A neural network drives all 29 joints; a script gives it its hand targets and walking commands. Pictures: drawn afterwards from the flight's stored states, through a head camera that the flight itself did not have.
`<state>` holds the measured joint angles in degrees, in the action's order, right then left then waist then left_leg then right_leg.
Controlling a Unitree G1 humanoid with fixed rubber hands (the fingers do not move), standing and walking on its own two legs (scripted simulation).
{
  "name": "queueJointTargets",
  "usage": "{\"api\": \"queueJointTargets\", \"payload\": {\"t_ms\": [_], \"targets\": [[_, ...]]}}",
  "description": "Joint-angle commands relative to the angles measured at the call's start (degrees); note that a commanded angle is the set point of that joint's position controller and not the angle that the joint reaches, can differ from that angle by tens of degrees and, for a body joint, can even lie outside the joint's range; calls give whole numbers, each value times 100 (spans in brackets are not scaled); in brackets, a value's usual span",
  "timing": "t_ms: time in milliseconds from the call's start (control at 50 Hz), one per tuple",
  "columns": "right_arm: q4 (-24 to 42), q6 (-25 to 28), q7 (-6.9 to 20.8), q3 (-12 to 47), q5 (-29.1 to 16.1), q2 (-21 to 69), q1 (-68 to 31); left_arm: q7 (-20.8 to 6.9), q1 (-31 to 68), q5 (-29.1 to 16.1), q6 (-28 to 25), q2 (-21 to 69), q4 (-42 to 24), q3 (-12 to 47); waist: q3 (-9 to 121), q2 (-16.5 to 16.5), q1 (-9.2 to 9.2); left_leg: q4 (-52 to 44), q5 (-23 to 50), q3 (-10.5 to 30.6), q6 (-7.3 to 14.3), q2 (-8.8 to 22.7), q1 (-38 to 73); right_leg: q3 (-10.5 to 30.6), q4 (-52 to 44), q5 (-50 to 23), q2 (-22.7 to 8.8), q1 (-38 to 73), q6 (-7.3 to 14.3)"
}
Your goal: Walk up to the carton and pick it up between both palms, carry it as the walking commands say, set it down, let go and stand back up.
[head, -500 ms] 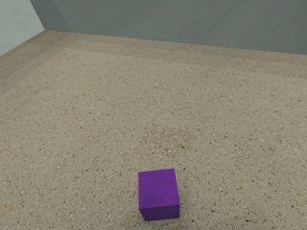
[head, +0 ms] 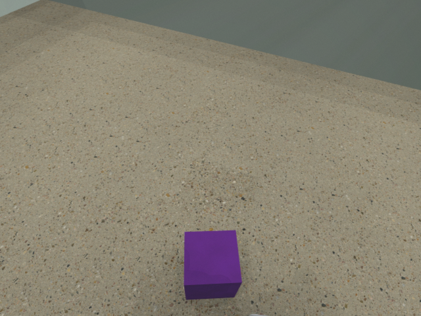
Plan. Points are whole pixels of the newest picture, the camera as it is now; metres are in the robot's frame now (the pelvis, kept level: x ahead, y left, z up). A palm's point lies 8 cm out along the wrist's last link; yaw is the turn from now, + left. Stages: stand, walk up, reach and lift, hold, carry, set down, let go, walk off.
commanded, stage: walk up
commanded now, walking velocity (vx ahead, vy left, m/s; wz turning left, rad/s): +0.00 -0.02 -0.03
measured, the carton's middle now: (210, 265) +0.41 -0.02 -0.65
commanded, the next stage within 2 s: stand in 0.34 s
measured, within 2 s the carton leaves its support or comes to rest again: neither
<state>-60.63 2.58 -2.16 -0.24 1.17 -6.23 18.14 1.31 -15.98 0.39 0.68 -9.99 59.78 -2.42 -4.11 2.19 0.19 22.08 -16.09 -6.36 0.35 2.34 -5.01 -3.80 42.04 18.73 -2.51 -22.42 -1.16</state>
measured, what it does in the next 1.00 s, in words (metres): steps on the spot: right foot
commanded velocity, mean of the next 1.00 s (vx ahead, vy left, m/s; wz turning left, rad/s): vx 0.00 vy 0.00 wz -0.01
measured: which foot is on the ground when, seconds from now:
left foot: down 0.00-1.00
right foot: up 0.00-0.08, down 0.10-1.00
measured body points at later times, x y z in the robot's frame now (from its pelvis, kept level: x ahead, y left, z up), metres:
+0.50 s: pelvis +0.03 -0.03 +0.00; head +0.04 -0.03 +0.45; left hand +0.03 +0.20 -0.16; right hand +0.01 -0.25 -0.16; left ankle -0.04 +0.11 -0.74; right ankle +0.05 -0.11 -0.74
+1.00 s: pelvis -0.01 -0.01 -0.05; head +0.11 -0.01 +0.39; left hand +0.15 +0.21 -0.18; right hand +0.14 -0.22 -0.18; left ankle -0.04 +0.12 -0.74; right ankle +0.05 -0.11 -0.74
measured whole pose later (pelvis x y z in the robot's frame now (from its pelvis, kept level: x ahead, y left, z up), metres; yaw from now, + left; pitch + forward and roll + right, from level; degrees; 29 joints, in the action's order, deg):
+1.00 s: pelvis -0.01 -0.01 -0.05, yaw +1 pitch +17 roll +0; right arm -25.0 -27.0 1.1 -3.5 1.5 -8.1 6.0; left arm -2.5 -4.6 2.4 24.9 -8.5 28.2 -3.1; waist 2.6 -1.7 -1.0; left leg 48.0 -25.2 -0.3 -0.3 0.8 -40.0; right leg -3.8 44.0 13.9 -1.3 -47.2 1.4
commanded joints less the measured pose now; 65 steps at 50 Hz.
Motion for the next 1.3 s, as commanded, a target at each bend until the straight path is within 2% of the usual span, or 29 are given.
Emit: {"api": "queueJointTargets", "payload": {"t_ms": [0, 40, 60, 80, 100, 120, 140, 160, 220, 280, 320, 340, 380, 520, 540, 560, 580, 620, 640, 680, 720, 760, 780, 820, 900, 980, 1140, 1200, 1280], "targets": [[159, -27, -59, -155, 21, -823, 182, 47, -430, 6, 88, -128, -130, -29, 223, -1303, 23, -20, 4353, 402, 697, 1215, -260, -64, -340, -209, 37, 466, 52], [131, -92, -59, -165, 7, -832, 87, 34, -473, 25, 57, -120, -139, -34, 187, -1123, 120, 67, 2833, 500, 607, 1131, -637, -143, -1200, -774, 75, 1077, 178], [112, -116, -55, -172, 4, -832, 105, 33, -571, 44, -4, -238, -108, -68, 174, -809, 169, 165, 1956, 545, 433, 1014, -877, -49, -1783, -1460, -25, 1530, 217], [123, -113, -43, -148, 22, -717, 222, 55, -777, 87, -105, -583, -63, -163, 342, -248, 141, 497, 1068, 489, 224, 847, -1262, 489, -1859, -2710, -622, 2177, 281], [99, -136, -20, -21, -74, -232, 620, 71, -721, 38, -165, -774, -33, -154, 438, 644, -125, 687, -225, 230, 17, 393, -1337, 1080, -1934, -3761, -1249, 2218, 638], [-32, -231, -39, -26, -103, -228, 691, 74, -836, -3, -139, -485, 65, -87, 528, 853, 47, 783, -722, 163, -55, 206, -800, 1417, -2209, -3112, -1401, 1679, 990], [-59, -279, -50, -84, -88, -399, 611, 75, -576, 51, -125, -366, 24, -39, 235, 723, -28, 621, -563, 230, -76, 175, -820, 1462, -2386, -2403, -1281, 1459, 958], [-69, -291, -34, -97, -41, -465, 566, 84, -261, 62, -96, -388, -61, -27, 133, 600, -94, 348, -246, 292, -78, 212, -710, 1293, -2445, -2045, -1085, 1327, 810], [-141, -264, 14, -103, -10, -519, 523, 120, -221, -23, -94, -397, -50, -7, 165, 165, -85, -194, 403, 349, -160, 384, -468, 780, -2342, -1980, -552, 1480, 498], [-189, -237, -24, -108, -40, -570, 496, 94, -314, -26, -155, -424, -13, -16, 274, -104, -6, -322, 453, 338, -174, 421, -519, 713, -2157, -2470, -521, 1796, 506], [-212, -242, -42, -97, -37, -549, 482, 78, -327, -7, -172, -387, 6, -4, 240, -146, 11, -364, 415, 334, -162, 434, -497, 709, -2166, -2390, -522, 1737, 517], [-226, -241, -32, -78, -28, -492, 502, 81, -361, -18, -169, -325, 68, 6, 267, -119, -7, -447, 307, 351, -154, 467, -430, 642, -2223, -1983, -470, 1712, 482], [-229, -245, -30, -78, -19, -520, 438, 78, -344, -4, -162, -301, 81, 8, 48, -228, 16, -481, 348, 368, -138, 485, -474, 616, -2281, -1739, -422, 1538, 439], [-271, -228, -40, -54, -26, -530, 494, 58, -457, 15, -192, -268, 143, 25, 6, -292, 24, -486, 428, 397, -95, 520, -441, 567, -2238, -1852, -401, 1488, 432], [4105, -300, -31, 647, -1264, -992, -4651, 25, 4541, -1103, -79, -908, -4163, 541, 423, -187, 297, 90, -911, 262, 53, 239, -1230, 553, -1670, -362, -76, 865, 618], [2723, -850, -74, -28, -391, -1316, -3372, 65, 3117, -256, 508, -1007, -2187, 98, 497, -266, 252, 532, -1549, 118, 87, 174, -2538, 416, -1542, 817, -125, 370, 466], [2595, -1326, -136, -23, -320, -1318, -2355, 86, 2321, -323, 930, -996, -2473, 282, 556, -438, 184, 758, -1296, 205, 172, 173, -2629, 536, -1336, 948, -250, 328, 545], [2259, -2313, -126, 174, -544, -1294, -1809, 11, 1859, -568, 1828, -1136, -2404, 487, 849, -566, -110, 864, -1051, 317, 332, 111, -2928, 366, -1036, 334, 8, 316, 541], [2164, -2844, -83, 218, -669, -1120, -1448, -31, 1500, -729, 2325, -1013, -2244, 541, 883, -554, -150, 795, -908, 359, 389, 105, -3153, 349, -1027, -36, 117, 508, 509], [2106, -3636, -22, 175, -702, -942, -923, -86, 1074, -656, 3085, -805, -2177, 511, 1039, -368, -217, 970, -227, 505, 391, -25, -3589, 505, -851, -1224, 248, 817, 530], [2209, -3976, 50, 98, -559, -775, -695, -173, 714, -489, 3445, -595, -2172, 440, 1594, -263, -212, 1105, 719, 646, 324, -186, -3498, 684, -644, -2546, 303, 1208, 496], [2636, -3928, 158, -14, -327, -678, -716, -286, 541, -208, 3415, -482, -2469, 292, 2046, -108, -130, 1153, 1384, 696, 244, -294, -3518, 810, -523, -3723, 280, 1607, 392], [2905, -3822, 195, -118, -206, -668, -846, -330, 595, -53, 3310, -465, -2635, 187, 2189, -57, -101, 1153, 1437, 711, 229, -328, -3618, 839, -470, -4084, 249, 1744, 349], [3388, -3533, 238, -314, -1, -658, -1167, -366, 868, 206, 3010, -495, -3001, -44, 2283, -3, -42, 1226, 1270, 713, 204, -339, -4034, 828, -269, -4245, 210, 1822, 289], [4067, -2963, 294, -493, 119, -707, -1503, -385, 1340, 332, 2437, -531, -3606, -304, 2493, -95, -132, 1807, 1043, 774, 132, -369, -4497, 743, 237, -3344, 278, 1096, 306], [4241, -2717, 344, -474, 13, -655, -1371, -347, 1389, 166, 2184, -387, -3835, -239, 2909, -341, -186, 2235, 955, 817, 36, -350, -4554, 656, 663, -2594, 371, 497, 266], [4337, -2720, 359, -551, -96, -755, -1990, -208, 2045, 25, 2222, -181, -4015, -212, 2196, -563, -195, 2319, -1185, 836, 66, -233, -5067, 340, 1009, -171, 459, -565, 226], [4295, -2762, 343, -620, -128, -799, -2561, -199, 2622, -25, 2286, -188, -3940, -244, 1953, -520, -220, 2357, -1580, 814, 97, -205, -5216, 252, 1066, 224, 434, -772, 218], [4040, -2764, 292, -732, -175, -827, -3296, -185, 3384, -72, 2322, -223, -3609, -316, 2009, -432, -259, 2526, -1623, 748, 82, -211, -5323, 196, 1139, 328, 401, -940, 175]]}}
